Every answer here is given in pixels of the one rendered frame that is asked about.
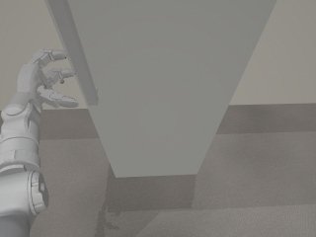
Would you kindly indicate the handle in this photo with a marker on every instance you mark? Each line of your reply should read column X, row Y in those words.
column 63, row 17

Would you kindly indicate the robot left hand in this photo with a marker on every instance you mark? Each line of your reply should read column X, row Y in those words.
column 31, row 78

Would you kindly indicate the left robot upper arm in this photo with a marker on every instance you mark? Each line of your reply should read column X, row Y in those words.
column 22, row 197

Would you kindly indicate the fridge door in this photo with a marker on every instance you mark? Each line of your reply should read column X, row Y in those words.
column 166, row 72

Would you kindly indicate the left robot forearm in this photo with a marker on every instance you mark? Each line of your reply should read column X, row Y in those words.
column 20, row 135

